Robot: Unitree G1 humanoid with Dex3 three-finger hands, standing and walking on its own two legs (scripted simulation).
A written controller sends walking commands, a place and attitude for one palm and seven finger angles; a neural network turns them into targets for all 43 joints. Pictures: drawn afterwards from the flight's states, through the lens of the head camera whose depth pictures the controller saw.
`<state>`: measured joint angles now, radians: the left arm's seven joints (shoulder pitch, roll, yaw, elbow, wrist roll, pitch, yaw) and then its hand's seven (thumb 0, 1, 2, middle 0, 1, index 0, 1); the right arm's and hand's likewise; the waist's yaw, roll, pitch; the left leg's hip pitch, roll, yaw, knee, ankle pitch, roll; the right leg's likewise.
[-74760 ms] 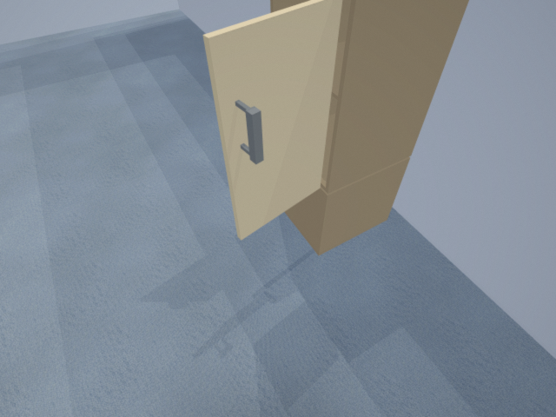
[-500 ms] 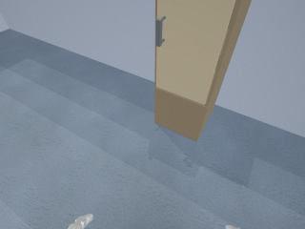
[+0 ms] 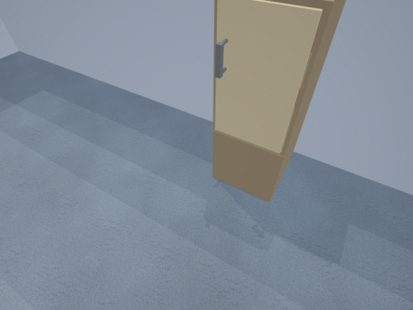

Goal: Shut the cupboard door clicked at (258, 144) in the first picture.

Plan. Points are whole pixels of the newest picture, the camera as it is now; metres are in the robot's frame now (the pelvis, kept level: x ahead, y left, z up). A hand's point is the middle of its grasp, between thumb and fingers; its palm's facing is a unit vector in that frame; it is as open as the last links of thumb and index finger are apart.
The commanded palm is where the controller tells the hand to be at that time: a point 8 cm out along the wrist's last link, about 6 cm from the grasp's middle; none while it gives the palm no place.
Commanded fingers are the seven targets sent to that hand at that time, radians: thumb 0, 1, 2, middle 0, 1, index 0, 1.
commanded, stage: let the arm hang, fingers relaxed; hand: left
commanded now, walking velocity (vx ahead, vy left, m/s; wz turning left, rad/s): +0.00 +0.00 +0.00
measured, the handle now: (222, 58) +0.95 -0.01 +0.04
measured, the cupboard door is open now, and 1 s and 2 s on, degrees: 0 0 0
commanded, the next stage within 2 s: look to check the result in 0.36 s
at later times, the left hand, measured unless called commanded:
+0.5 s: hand out of the picture -0.05 +0.16 -0.18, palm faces +0.04 -0.99 -0.14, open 7.4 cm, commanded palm none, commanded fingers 0.00 0.90 0.90 -0.20 -0.30 -0.20 -0.30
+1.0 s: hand out of the picture -0.02 +0.19 -0.18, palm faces +0.01 -0.99 -0.17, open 7.4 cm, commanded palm none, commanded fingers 0.00 0.90 0.90 -0.20 -0.30 -0.20 -0.30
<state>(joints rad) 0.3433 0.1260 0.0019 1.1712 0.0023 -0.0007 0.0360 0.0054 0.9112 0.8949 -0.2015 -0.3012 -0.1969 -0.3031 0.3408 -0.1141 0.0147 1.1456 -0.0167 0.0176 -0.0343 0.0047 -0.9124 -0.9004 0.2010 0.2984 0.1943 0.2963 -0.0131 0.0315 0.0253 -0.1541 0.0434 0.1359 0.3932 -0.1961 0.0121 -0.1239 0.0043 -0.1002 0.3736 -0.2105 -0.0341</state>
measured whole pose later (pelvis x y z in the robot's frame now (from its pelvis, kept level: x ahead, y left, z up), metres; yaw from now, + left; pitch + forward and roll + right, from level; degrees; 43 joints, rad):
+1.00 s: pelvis -0.01 +0.03 +0.00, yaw -1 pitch -2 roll +0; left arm 0.32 0.11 0.01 1.16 0.01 -0.01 0.04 0.01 0.91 0.89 -0.20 -0.30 -0.20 -0.30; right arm 0.34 -0.12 0.00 1.13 -0.01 0.00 -0.04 0.00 -0.91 -0.90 0.20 0.30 0.19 0.30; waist -0.02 0.01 0.03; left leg -0.16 0.00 0.18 0.39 -0.20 0.06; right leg -0.16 -0.04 -0.06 0.40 -0.20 0.01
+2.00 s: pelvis +0.02 +0.03 +0.00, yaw -1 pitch -2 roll +0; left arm 0.22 0.20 0.01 1.15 0.01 -0.01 0.02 0.01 0.90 0.89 -0.20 -0.30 -0.20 -0.30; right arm 0.22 -0.21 0.00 1.14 -0.01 -0.01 -0.03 0.00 -0.91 -0.90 0.20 0.30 0.20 0.30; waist -0.02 0.01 0.06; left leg -0.11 0.00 0.16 0.34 -0.21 0.05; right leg -0.09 -0.03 -0.07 0.34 -0.22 0.01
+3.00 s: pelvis +0.03 +0.01 +0.00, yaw +0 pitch -2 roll +0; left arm 0.19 0.24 0.01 1.15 0.01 -0.02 0.02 0.01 0.90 0.89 -0.20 -0.30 -0.20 -0.30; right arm 0.19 -0.25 0.00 1.14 -0.01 -0.01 -0.02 0.00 -0.91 -0.90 0.20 0.30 0.20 0.30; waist -0.02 0.01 0.05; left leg -0.08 0.01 0.13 0.32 -0.20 0.02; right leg -0.05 -0.02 -0.10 0.30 -0.22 -0.01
